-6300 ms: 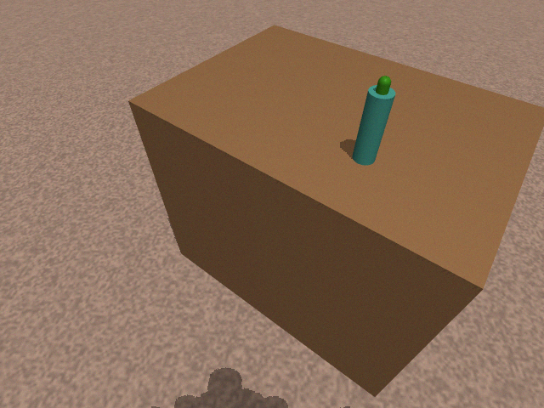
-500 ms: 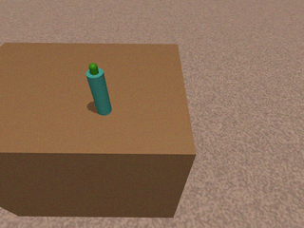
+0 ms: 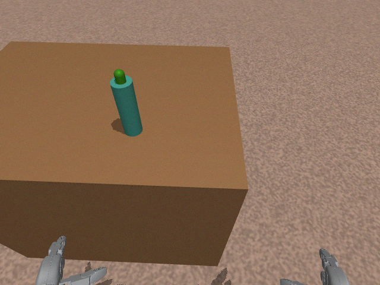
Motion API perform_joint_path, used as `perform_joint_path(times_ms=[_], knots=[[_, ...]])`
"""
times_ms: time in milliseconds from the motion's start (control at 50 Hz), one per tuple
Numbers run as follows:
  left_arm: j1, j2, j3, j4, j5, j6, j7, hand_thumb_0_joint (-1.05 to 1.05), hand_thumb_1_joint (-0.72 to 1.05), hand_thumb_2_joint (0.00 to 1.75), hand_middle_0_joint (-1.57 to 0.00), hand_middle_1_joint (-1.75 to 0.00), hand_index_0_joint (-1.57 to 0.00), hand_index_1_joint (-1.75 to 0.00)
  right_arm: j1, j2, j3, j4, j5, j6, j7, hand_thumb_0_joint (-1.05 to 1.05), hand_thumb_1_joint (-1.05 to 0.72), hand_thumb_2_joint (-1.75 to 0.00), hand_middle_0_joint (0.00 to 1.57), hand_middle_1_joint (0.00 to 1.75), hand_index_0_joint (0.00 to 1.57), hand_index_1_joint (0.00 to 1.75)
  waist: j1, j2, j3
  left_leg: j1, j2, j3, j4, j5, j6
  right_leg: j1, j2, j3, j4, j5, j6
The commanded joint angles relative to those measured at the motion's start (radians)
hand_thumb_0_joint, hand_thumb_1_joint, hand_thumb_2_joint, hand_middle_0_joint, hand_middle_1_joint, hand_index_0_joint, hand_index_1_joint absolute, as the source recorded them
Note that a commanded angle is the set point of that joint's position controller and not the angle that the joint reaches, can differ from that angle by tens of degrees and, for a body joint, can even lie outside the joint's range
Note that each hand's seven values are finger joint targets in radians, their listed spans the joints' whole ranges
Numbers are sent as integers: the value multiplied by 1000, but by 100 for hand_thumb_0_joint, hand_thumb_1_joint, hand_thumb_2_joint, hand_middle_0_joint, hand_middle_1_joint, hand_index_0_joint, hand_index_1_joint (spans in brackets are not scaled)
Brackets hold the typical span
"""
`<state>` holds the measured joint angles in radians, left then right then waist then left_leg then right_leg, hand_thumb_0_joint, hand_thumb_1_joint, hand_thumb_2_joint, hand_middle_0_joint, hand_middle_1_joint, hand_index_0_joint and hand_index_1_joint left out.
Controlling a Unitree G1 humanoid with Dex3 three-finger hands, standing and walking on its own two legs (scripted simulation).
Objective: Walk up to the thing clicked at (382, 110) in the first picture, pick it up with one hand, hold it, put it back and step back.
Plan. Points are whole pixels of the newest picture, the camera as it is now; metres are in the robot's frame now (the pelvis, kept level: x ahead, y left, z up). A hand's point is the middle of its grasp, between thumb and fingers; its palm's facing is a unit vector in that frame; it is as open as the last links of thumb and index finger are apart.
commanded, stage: rise first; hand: left
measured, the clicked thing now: (126, 103) +0.54 +0.19 +0.07
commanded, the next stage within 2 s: go down in 1.52 s
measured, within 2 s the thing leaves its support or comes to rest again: neither
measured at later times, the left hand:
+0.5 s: hand (60, 250) +0.20 +0.25 +0.02, palm faces +0.31 -0.88 -0.37, open 17.4 cm
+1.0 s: hand (37, 249) +0.18 +0.25 +0.09, palm faces +0.35 -0.84 -0.42, open 17.6 cm
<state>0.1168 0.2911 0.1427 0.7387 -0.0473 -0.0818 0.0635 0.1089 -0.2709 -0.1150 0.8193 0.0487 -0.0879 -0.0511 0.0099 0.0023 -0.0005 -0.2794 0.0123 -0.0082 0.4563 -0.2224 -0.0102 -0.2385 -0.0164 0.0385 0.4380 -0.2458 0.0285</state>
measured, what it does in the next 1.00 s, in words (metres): stands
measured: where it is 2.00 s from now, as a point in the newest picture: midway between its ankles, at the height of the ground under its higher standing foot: outside the picture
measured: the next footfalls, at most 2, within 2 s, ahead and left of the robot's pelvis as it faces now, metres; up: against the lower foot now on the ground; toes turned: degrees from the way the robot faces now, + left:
none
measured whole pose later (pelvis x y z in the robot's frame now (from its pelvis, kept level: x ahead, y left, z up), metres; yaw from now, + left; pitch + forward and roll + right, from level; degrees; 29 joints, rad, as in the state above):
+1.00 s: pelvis +0.00 -0.02 +0.00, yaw +2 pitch -3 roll +0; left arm 0.47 0.33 0.28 -0.13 -0.05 -0.22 0.02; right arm 0.23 -0.24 -0.15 0.66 0.02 -0.11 -0.05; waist 0.05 0.05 0.03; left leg -0.14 0.01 -0.04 0.41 -0.21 -0.03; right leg -0.11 -0.02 0.00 0.43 -0.27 0.01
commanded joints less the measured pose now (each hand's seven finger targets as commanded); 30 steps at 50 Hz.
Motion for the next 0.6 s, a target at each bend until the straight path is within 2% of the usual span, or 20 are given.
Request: perform_joint_path(times_ms=[0,40,60,80,100,120,140,180,200,260,280,300,320,380,400,460,480,540,560,580], knots=[[-6,179,62,-284,0,-28,22,0,-29,6,-5,-4,-6,-4,-42,-125,-12,-242,-2,-21,-11,0,28,-8,5,5,5,5,13,26,-147,109,-9,49,-65,202,3,53,25,-65,-60,195,-32],[16,188,70,-345,2,-35,28,0,-44,3,-5,-5,-6,-4,-3,-140,-21,-284,-7,-24,-20,0,38,-6,5,5,5,5,7,19,-146,122,-9,49,-69,205,8,69,22,-64,-64,205,-31],[6,194,73,-409,3,-39,31,0,-48,2,-6,-5,-6,-4,-18,-108,5,-325,-4,-27,-20,0,41,-5,5,5,5,5,21,28,-145,125,-8,47,-67,221,7,80,21,-64,-61,217,-32],[-4,186,67,-447,4,-44,33,0,-53,1,-5,-5,-6,-5,-11,-140,-18,-358,-9,-33,-25,0,44,-4,5,5,5,5,2,31,-165,150,-6,49,-65,235,7,89,24,-62,-57,234,-32],[-2,195,73,-480,3,-47,35,0,-56,0,-5,-4,-6,-4,4,-145,-14,-394,-11,-37,-30,0,48,-3,5,5,5,5,-6,13,-154,157,-6,48,-66,225,9,85,25,-63,-62,227,-30],[30,213,101,-498,4,-47,39,0,-56,0,-5,-4,-6,-4,58,-156,-27,-385,-13,-37,-33,0,48,-3,5,5,5,5,-1,15,-138,155,-4,46,-68,229,8,89,27,-66,-61,231,-31],[46,204,92,-547,3,-49,37,0,-55,0,-5,-4,-5,-4,72,-125,-4,-395,-11,-37,-30,0,49,-3,5,5,5,5,6,40,-120,153,-7,48,-74,219,6,86,26,-68,-63,217,-35],[80,221,126,-603,3,-53,41,0,-54,0,-4,-4,-5,-4,33,-117,-4,-398,-16,-43,-29,0,50,-2,5,5,5,5,29,54,-93,147,-9,46,-79,206,5,94,24,-70,-69,195,-37],[130,206,129,-591,3,-50,39,0,-54,0,-4,-4,-5,-3,62,-137,-27,-397,-21,-43,-30,0,52,-2,5,5,5,5,22,26,-95,152,-6,47,-74,226,7,101,26,-71,-67,220,-34],[189,172,111,-698,-3,-54,21,0,-52,0,-4,-4,-5,-3,135,-120,-34,-372,-16,-37,-20,0,53,-2,5,5,5,5,8,37,-71,176,-5,48,-74,266,6,87,30,-80,-59,263,-34],[209,191,141,-704,-5,-54,19,0,-51,0,-3,-3,-4,-2,154,-132,-54,-381,-16,-35,-19,0,54,-1,5,5,5,5,7,35,-73,184,-7,53,-69,286,8,97,26,-79,-62,289,-31],[221,192,145,-733,-7,-55,12,0,-51,0,-3,-3,-4,-2,158,-114,-39,-374,-16,-30,-13,0,54,-1,5,5,5,5,13,20,-68,181,-7,50,-69,289,10,99,26,-83,-64,291,-30],[228,184,143,-746,-7,-56,6,0,-50,0,-3,-3,-4,-2,129,-117,-48,-388,-15,-30,-10,0,55,-1,5,5,5,5,17,8,-58,176,-7,49,-70,291,10,96,26,-82,-64,293,-29],[207,189,162,-808,-10,-70,-2,0,-53,0,-4,-3,-4,-3,61,-77,-17,-380,-18,-27,-1,0,54,-2,5,5,5,5,39,25,-44,165,-10,48,-76,255,11,102,20,-80,-69,253,-29],[214,199,168,-838,-10,-75,-3,0,-53,0,-4,-3,-4,-3,52,-111,-50,-402,-19,-28,-5,0,54,-2,5,5,5,5,28,24,-60,176,-10,48,-78,254,12,100,20,-79,-70,255,-29],[231,211,190,-890,-11,-91,-6,0,-53,0,-4,-4,-4,-3,52,-98,-42,-373,-25,-27,-4,0,54,-2,5,5,5,5,41,23,-57,173,-15,48,-76,242,16,117,14,-78,-77,247,-26],[233,204,178,-901,-9,-95,-6,0,-54,0,-4,-4,-5,-3,35,-116,-57,-362,-29,-28,-7,0,53,-2,5,5,5,5,33,27,-62,178,-18,50,-72,239,18,111,10,-74,-78,251,-23],[253,212,196,-932,-8,-112,-9,0,-55,0,-4,-4,-4,-3,21,-105,-48,-354,-31,-31,-7,0,53,-2,5,5,5,5,36,6,-50,174,-19,47,-75,206,21,106,10,-77,-83,213,-22],[254,225,219,-946,-9,-120,-8,0,-54,0,-4,-4,-4,-3,20,-96,-44,-328,-31,-30,-7,0,53,-2,5,5,5,5,48,9,-45,168,-19,44,-76,198,21,109,10,-80,-84,202,-23],[269,227,216,-942,-6,-123,-8,0,-55,0,-4,-4,-4,-3,45,-135,-84,-308,-36,-29,-13,0,53,-2,5,5,5,5,34,2,-45,172,-18,47,-75,200,22,104,9,-78,-84,211,-21]])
